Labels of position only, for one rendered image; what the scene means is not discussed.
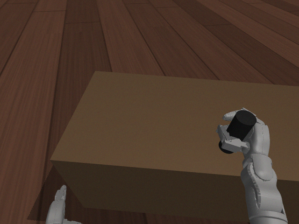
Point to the right robot arm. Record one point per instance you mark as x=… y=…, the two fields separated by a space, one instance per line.
x=264 y=202

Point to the right robot hand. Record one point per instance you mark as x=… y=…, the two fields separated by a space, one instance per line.
x=257 y=141

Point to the can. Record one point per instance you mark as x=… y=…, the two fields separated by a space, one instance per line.
x=240 y=126

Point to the left robot hand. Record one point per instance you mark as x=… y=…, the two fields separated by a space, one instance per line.
x=56 y=211

